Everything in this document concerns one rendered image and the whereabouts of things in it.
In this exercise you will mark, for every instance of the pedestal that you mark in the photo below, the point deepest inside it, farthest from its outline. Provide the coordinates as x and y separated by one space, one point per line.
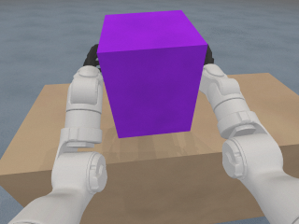
166 178

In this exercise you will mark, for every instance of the robot left hand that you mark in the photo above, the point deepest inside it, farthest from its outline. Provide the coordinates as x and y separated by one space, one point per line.
92 56

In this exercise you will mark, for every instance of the robot right upper arm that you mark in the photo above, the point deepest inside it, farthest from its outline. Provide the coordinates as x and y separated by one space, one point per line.
256 161

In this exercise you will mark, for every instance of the carton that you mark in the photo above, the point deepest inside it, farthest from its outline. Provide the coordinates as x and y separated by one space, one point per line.
152 64

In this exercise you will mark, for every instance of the right robot forearm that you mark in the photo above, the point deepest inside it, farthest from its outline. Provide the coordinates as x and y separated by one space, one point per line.
229 105

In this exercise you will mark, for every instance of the robot left upper arm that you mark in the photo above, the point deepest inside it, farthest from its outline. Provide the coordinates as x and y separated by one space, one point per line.
76 177

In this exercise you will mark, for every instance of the robot right hand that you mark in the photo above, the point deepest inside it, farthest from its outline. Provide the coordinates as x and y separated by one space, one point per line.
208 58

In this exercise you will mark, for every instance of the left robot forearm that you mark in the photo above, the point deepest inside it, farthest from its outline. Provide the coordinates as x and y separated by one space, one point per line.
83 112

